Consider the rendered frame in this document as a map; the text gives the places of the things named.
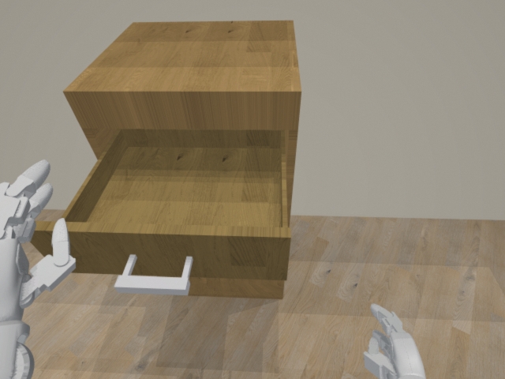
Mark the robot right hand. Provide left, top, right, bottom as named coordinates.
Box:
left=364, top=303, right=426, bottom=379

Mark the cabinet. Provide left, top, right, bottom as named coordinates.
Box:
left=63, top=21, right=301, bottom=299

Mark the drawer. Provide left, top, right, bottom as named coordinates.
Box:
left=30, top=129, right=291, bottom=280

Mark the handle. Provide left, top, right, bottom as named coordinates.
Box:
left=114, top=254, right=193, bottom=295

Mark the robot left hand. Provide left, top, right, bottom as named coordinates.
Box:
left=0, top=159, right=76, bottom=322

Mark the left robot forearm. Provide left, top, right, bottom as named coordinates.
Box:
left=0, top=320, right=35, bottom=379

